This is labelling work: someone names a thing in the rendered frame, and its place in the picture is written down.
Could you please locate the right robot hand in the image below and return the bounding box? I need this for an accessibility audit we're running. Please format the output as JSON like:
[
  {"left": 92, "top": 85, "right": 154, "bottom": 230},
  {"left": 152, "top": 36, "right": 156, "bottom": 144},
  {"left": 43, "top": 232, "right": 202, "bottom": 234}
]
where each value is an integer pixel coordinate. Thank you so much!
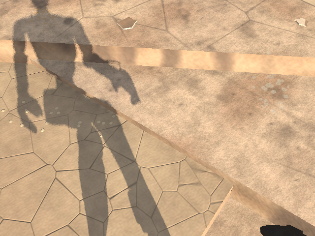
[{"left": 260, "top": 224, "right": 307, "bottom": 236}]

